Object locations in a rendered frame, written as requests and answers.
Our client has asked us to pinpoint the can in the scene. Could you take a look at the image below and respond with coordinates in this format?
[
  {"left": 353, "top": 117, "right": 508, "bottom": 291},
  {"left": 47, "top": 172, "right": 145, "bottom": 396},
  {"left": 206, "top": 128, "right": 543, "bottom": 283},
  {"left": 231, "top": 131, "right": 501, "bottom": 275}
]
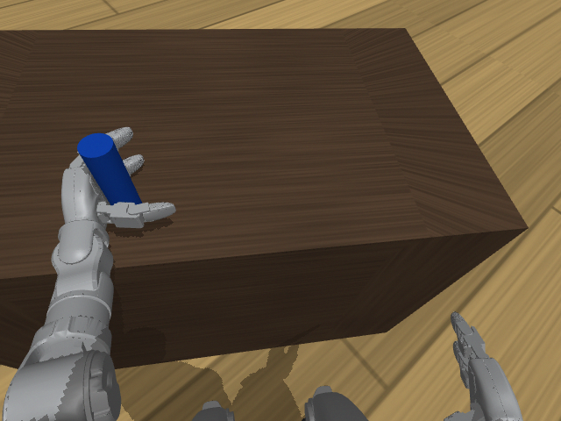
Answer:
[{"left": 77, "top": 133, "right": 142, "bottom": 205}]

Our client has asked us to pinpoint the left robot arm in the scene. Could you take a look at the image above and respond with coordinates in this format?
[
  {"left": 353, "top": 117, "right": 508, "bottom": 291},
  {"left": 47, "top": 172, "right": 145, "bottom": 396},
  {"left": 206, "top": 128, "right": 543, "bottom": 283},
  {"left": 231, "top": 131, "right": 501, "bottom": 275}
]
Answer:
[{"left": 2, "top": 220, "right": 121, "bottom": 421}]

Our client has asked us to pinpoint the left robot hand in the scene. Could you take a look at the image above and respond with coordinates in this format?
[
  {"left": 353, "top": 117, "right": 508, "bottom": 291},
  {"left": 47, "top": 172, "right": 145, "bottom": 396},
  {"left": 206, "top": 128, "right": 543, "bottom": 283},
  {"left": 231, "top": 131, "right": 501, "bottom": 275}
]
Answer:
[{"left": 61, "top": 127, "right": 176, "bottom": 230}]

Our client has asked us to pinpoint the right robot hand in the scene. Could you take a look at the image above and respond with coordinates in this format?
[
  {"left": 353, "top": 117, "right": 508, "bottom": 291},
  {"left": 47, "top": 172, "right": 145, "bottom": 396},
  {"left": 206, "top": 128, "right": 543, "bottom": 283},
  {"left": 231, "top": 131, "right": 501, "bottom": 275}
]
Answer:
[{"left": 444, "top": 311, "right": 523, "bottom": 421}]

